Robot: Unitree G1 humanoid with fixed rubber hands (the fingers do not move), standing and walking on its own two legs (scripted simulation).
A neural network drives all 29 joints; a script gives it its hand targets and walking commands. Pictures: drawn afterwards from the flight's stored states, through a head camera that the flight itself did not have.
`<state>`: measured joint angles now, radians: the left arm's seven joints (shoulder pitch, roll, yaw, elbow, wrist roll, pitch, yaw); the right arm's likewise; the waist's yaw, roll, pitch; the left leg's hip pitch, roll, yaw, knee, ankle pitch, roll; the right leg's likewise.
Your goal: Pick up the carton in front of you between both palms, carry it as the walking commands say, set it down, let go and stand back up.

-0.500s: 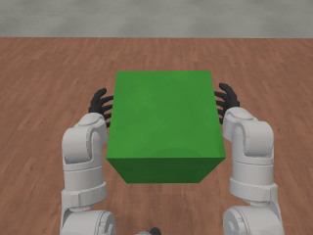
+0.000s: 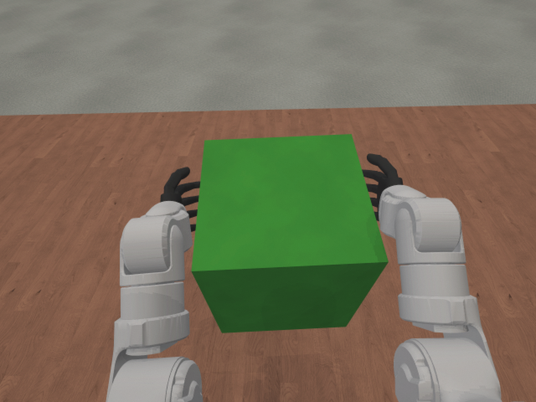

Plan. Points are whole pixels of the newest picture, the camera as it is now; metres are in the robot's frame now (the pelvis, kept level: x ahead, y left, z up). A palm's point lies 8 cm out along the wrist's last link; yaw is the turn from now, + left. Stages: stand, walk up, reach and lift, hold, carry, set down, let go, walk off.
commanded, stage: carry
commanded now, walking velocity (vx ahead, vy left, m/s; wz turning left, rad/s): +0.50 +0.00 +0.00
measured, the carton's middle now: (281, 241) +0.35 -0.01 +0.05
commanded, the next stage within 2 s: none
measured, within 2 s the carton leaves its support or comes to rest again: neither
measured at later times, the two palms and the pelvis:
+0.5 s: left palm (185, 111) +0.66 +0.17 +0.10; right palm (330, 100) +0.66 -0.13 +0.11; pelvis +0.30 +0.01 -0.03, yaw -2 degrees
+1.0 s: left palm (216, 60) +0.96 +0.12 +0.07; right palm (325, 54) +0.95 -0.18 +0.07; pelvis +0.60 -0.01 -0.06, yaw +0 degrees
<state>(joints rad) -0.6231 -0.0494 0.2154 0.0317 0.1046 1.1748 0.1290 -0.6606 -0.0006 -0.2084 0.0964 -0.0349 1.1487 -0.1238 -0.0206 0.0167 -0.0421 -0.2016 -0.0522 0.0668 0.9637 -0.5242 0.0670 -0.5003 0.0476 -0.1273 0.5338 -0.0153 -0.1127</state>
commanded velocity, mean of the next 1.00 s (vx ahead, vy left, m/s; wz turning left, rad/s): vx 0.50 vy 0.00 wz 0.00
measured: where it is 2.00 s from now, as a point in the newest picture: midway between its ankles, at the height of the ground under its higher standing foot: (272, 211)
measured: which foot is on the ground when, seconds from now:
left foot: up 0.00-0.44, down 0.46-0.98, up 1.00-1.00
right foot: down 0.00-0.48, up 0.50-0.94, down 0.96-1.00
